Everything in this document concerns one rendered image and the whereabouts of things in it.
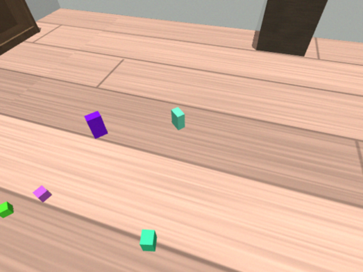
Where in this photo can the bookshelf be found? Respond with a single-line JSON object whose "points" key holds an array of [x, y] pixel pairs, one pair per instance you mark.
{"points": [[16, 24]]}

